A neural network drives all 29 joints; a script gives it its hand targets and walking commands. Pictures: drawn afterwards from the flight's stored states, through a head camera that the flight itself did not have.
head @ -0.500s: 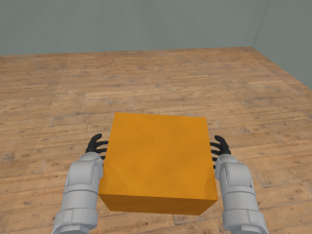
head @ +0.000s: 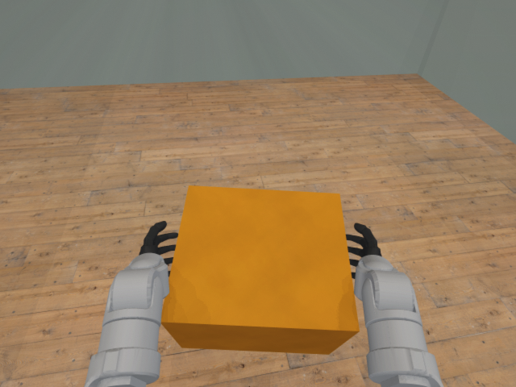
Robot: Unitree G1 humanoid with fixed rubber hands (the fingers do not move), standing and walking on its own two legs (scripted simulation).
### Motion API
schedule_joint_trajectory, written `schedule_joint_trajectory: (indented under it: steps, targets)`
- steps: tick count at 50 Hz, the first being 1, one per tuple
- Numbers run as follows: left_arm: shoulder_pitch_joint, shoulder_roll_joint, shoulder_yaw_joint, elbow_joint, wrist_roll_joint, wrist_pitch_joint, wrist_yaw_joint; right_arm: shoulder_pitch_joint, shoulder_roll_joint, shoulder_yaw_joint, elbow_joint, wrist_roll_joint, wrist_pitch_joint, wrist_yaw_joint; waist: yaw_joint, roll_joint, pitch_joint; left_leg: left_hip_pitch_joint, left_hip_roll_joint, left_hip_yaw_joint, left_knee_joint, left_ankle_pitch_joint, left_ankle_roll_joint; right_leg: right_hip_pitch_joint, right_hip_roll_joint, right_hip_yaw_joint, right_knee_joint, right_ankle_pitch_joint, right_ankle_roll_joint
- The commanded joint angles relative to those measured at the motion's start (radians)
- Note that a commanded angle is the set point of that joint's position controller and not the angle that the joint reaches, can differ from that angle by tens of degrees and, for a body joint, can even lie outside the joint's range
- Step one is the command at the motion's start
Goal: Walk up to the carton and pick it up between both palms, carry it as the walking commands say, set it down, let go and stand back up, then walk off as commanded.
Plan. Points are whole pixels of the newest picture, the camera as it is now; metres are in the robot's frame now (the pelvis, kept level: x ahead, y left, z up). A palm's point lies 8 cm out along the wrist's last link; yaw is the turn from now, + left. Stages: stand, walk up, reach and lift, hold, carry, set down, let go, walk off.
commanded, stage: carry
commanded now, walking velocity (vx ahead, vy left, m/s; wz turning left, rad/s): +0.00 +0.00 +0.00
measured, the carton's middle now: (260, 271) +0.35 +0.00 -0.01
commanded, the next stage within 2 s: none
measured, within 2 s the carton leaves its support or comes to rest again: neither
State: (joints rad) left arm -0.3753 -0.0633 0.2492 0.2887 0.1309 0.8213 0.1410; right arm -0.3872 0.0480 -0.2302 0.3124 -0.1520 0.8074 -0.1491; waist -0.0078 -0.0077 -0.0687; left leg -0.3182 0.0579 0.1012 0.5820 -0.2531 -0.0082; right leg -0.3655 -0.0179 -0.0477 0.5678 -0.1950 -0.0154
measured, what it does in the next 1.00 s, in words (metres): stands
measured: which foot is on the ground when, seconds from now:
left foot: down 0.00-1.00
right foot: down 0.00-1.00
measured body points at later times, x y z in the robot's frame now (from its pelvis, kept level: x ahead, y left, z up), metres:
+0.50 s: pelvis +0.00 +0.00 +0.00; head -0.02 +0.00 +0.45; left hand +0.32 +0.18 +0.05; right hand +0.32 -0.18 +0.05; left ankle +0.03 +0.12 -0.73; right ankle +0.07 -0.11 -0.73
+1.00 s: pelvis +0.00 +0.00 +0.00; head -0.02 +0.00 +0.45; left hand +0.32 +0.18 +0.05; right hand +0.32 -0.18 +0.05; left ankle +0.03 +0.12 -0.73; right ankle +0.07 -0.11 -0.73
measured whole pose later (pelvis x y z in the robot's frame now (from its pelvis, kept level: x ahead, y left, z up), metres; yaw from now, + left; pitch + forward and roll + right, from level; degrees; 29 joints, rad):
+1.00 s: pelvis +0.00 +0.00 +0.00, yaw +0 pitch +0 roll +0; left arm -0.37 -0.07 0.26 0.26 0.13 0.83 0.15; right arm -0.39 0.05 -0.24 0.30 -0.14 0.81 -0.15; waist -0.01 -0.01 -0.06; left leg -0.32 0.05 0.10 0.58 -0.25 0.00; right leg -0.37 -0.02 -0.05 0.57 -0.20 -0.01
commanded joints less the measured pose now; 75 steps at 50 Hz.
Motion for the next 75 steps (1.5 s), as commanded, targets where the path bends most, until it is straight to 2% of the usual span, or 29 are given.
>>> schedule_joint_trajectory:
  steps: [1, 2, 3, 5, 6, 7, 10, 13, 17, 20, 24, 31, 32, 39, 41, 42, 43, 48, 50, 55, 56, 59, 63, 66, 71, 72, 73, 74, 75]
  targets:
    - [-0.705, -0.773, -0.530, -0.207, -0.303, -0.047, -0.235, -0.622, 0.818, 0.494, -0.182, 0.300, -0.038, 0.247, 0.001, 0.001, -0.391, 0.100, 0.071, -0.090, -0.103, 0.009, 0.018, 0.140, -0.098, 0.097, -0.093, 0.093, -0.017]
    - [-0.671, -0.763, -0.510, -0.154, -0.282, -0.046, -0.241, -0.605, 0.799, 0.476, -0.147, 0.279, -0.040, 0.251, 0.002, -0.001, -0.385, 0.099, 0.070, -0.088, -0.108, -0.002, 0.018, 0.135, -0.098, 0.098, -0.096, 0.080, -0.016]
    - [-0.695, -0.775, -0.525, -0.195, -0.300, -0.044, -0.237, -0.622, 0.810, 0.487, -0.183, 0.295, -0.037, 0.248, 0.001, 0.007, -0.376, 0.092, 0.072, -0.091, -0.112, 0.001, 0.017, 0.136, -0.096, 0.095, -0.094, 0.082, -0.015]
    - [-0.696, -0.766, -0.522, -0.174, -0.288, -0.044, -0.236, -0.623, 0.804, 0.480, -0.157, 0.289, -0.037, 0.251, 0.002, 0.019, -0.384, 0.103, 0.077, -0.091, -0.113, 0.022, 0.016, 0.138, -0.094, 0.091, -0.084, 0.089, -0.015]
    - [-0.692, -0.747, -0.504, -0.139, -0.272, -0.050, -0.240, -0.620, 0.787, 0.467, -0.120, 0.271, -0.042, 0.253, 0.001, 0.000, -0.389, 0.104, 0.075, -0.087, -0.107, 0.019, 0.015, 0.138, -0.094, 0.091, -0.090, 0.093, -0.014]
    - [-0.718, -0.764, -0.528, -0.200, -0.298, -0.050, -0.236, -0.626, 0.809, 0.485, -0.161, 0.292, -0.039, 0.250, 0.001, 0.002, -0.384, 0.099, 0.072, -0.084, -0.106, 0.010, 0.013, 0.136, -0.094, 0.093, -0.094, 0.091, -0.014]
    - [-0.726, -0.784, -0.541, -0.240, -0.317, -0.039, -0.232, -0.628, 0.828, 0.494, -0.199, 0.306, -0.029, 0.244, 0.000, -0.004, -0.398, 0.101, 0.071, -0.088, -0.103, 0.020, 0.017, 0.145, -0.096, 0.093, -0.090, 0.099, -0.014]
    - [-0.664, -0.746, -0.504, -0.145, -0.273, -0.035, -0.233, -0.595, 0.788, 0.466, -0.128, 0.273, -0.029, 0.247, 0.001, 0.009, -0.402, 0.114, 0.076, -0.090, -0.102, 0.047, 0.019, 0.144, -0.093, 0.087, -0.081, 0.105, -0.013]
    - [-0.712, -0.775, -0.538, -0.216, -0.304, -0.039, -0.233, -0.627, 0.816, 0.491, -0.185, 0.301, -0.031, 0.249, 0.001, 0.013, -0.383, 0.103, 0.075, -0.092, -0.108, 0.031, 0.018, 0.133, -0.092, 0.090, -0.085, 0.096, -0.013]
    - [-0.676, -0.760, -0.511, -0.164, -0.283, -0.037, -0.235, -0.618, 0.795, 0.474, -0.155, 0.285, -0.031, 0.247, 0.002, -0.003, -0.387, 0.105, 0.074, -0.091, -0.103, 0.033, 0.020, 0.137, -0.091, 0.090, -0.087, 0.098, -0.012]
    - [-0.706, -0.774, -0.532, -0.219, -0.306, -0.044, -0.232, -0.637, 0.815, 0.493, -0.199, 0.307, -0.036, 0.244, 0.000, -0.007, -0.396, 0.107, 0.070, -0.087, -0.093, 0.034, 0.017, 0.146, -0.097, 0.096, -0.087, 0.124, -0.015]
    - [-0.675, -0.753, -0.518, -0.174, -0.288, -0.043, -0.234, -0.586, 0.794, 0.468, -0.139, 0.278, -0.036, 0.247, 0.000, 0.000, -0.407, 0.112, 0.073, -0.088, -0.093, 0.051, 0.017, 0.149, -0.093, 0.090, -0.077, 0.120, -0.013]
    - [-0.679, -0.766, -0.529, -0.189, -0.295, -0.041, -0.233, -0.601, 0.798, 0.477, -0.170, 0.288, -0.036, 0.245, 0.000, 0.015, -0.398, 0.113, 0.070, -0.084, -0.093, 0.063, 0.017, 0.144, -0.094, 0.094, -0.075, 0.133, -0.012]
    - [-0.684, -0.778, -0.531, -0.213, -0.305, -0.039, -0.231, -0.632, 0.811, 0.496, -0.212, 0.308, -0.036, 0.241, 0.001, -0.005, -0.393, 0.107, 0.067, -0.088, -0.097, 0.028, 0.018, 0.145, -0.097, 0.095, -0.086, 0.110, -0.013]
    - [-0.689, -0.750, -0.510, -0.185, -0.286, -0.042, -0.228, -0.620, 0.794, 0.471, -0.160, 0.291, -0.035, 0.242, 0.000, 0.006, -0.402, 0.116, 0.070, -0.087, -0.093, 0.058, 0.018, 0.148, -0.095, 0.092, -0.076, 0.125, -0.013]
    - [-0.670, -0.748, -0.511, -0.175, -0.282, -0.042, -0.231, -0.602, 0.794, 0.476, -0.151, 0.287, -0.034, 0.244, 0.000, -0.011, -0.407, 0.113, 0.070, -0.087, -0.088, 0.056, 0.018, 0.155, -0.095, 0.092, -0.080, 0.133, -0.013]
    - [-0.694, -0.774, -0.541, -0.240, -0.312, -0.041, -0.228, -0.620, 0.819, 0.499, -0.210, 0.312, -0.034, 0.241, 0.000, -0.004, -0.406, 0.112, 0.068, -0.085, -0.093, 0.038, 0.019, 0.151, -0.096, 0.093, -0.085, 0.119, -0.012]
    - [-0.675, -0.748, -0.510, -0.164, -0.279, -0.040, -0.230, -0.625, 0.791, 0.477, -0.153, 0.290, -0.035, 0.243, 0.001, -0.006, -0.389, 0.113, 0.070, -0.084, -0.094, 0.050, 0.018, 0.142, -0.094, 0.089, -0.082, 0.120, -0.008]
    - [-0.687, -0.772, -0.541, -0.234, -0.307, -0.037, -0.228, -0.610, 0.817, 0.498, -0.201, 0.308, -0.030, 0.241, 0.000, 0.002, -0.392, 0.112, 0.070, -0.089, -0.099, 0.046, 0.020, 0.141, -0.095, 0.092, -0.081, 0.114, -0.010]
    - [-0.657, -0.757, -0.518, -0.169, -0.283, -0.029, -0.229, -0.606, 0.793, 0.480, -0.164, 0.289, -0.025, 0.241, 0.001, -0.003, -0.386, 0.108, 0.069, -0.089, -0.100, 0.032, 0.021, 0.139, -0.092, 0.092, -0.086, 0.102, -0.008]
    - [-0.689, -0.769, -0.533, -0.202, -0.301, -0.029, -0.227, -0.634, 0.805, 0.493, -0.195, 0.302, -0.025, 0.237, 0.001, -0.018, -0.381, 0.104, 0.068, -0.084, -0.097, 0.017, 0.017, 0.139, -0.095, 0.095, -0.093, 0.101, -0.008]
    - [-0.688, -0.754, -0.516, -0.185, -0.288, -0.032, -0.228, -0.628, 0.798, 0.480, -0.165, 0.295, -0.026, 0.240, 0.000, -0.005, -0.390, 0.107, 0.066, -0.083, -0.095, 0.024, 0.015, 0.143, -0.096, 0.096, -0.088, 0.110, -0.011]
    - [-0.687, -0.781, -0.543, -0.239, -0.312, -0.023, -0.225, -0.628, 0.822, 0.504, -0.222, 0.316, -0.017, 0.236, 0.001, -0.005, -0.387, 0.107, 0.066, -0.087, -0.101, 0.017, 0.018, 0.141, -0.095, 0.095, -0.089, 0.097, -0.009]
    - [-0.660, -0.748, -0.508, -0.150, -0.275, -0.025, -0.228, -0.605, 0.790, 0.470, -0.138, 0.280, -0.021, 0.240, 0.001, -0.004, -0.397, 0.119, 0.066, -0.084, -0.091, 0.037, 0.019, 0.140, -0.095, 0.097, -0.089, 0.113, -0.010]
    - [-0.741, -0.801, -0.569, -0.299, -0.337, -0.014, -0.219, -0.687, 0.836, 0.528, -0.288, 0.342, -0.009, 0.230, 0.003, -0.004, -0.401, 0.111, 0.070, -0.088, -0.089, 0.061, 0.017, 0.160, -0.100, 0.090, -0.084, 0.124, -0.005]
    - [-0.780, -0.885, -0.672, -0.492, -0.412, 0.017, -0.207, -0.728, 0.917, 0.635, -0.485, 0.420, 0.022, 0.218, 0.005, -0.010, -0.398, 0.086, 0.071, -0.096, -0.091, 0.048, 0.014, 0.180, -0.106, 0.087, -0.085, 0.106, 0.002]
    - [-0.826, -0.940, -0.748, -0.634, -0.465, 0.064, -0.191, -0.753, 0.971, 0.707, -0.615, 0.472, 0.071, 0.205, 0.007, -0.011, -0.403, 0.060, 0.075, -0.106, -0.080, 0.060, 0.010, 0.197, -0.115, 0.086, -0.070, 0.117, 0.006]
    - [-0.877, -0.926, -0.745, -0.646, -0.463, 0.099, -0.178, -0.787, 0.961, 0.705, -0.613, 0.468, 0.106, 0.196, 0.004, -0.010, -0.409, 0.031, 0.078, -0.112, -0.054, 0.064, 0.009, 0.202, -0.125, 0.088, -0.058, 0.116, 0.008]
    - [-0.838, -0.901, -0.724, -0.568, -0.418, 0.137, -0.169, -0.758, 0.937, 0.693, -0.540, 0.441, 0.145, 0.196, 0.002, -0.007, -0.409, 0.016, 0.082, -0.124, -0.036, 0.086, 0.012, 0.191, -0.132, 0.091, -0.035, 0.109, 0.007]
